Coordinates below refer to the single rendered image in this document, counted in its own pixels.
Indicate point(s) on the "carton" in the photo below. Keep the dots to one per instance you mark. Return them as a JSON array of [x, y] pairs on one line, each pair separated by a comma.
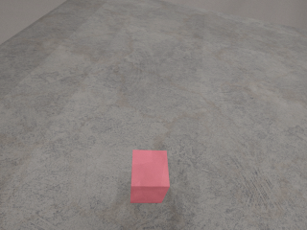
[[149, 176]]

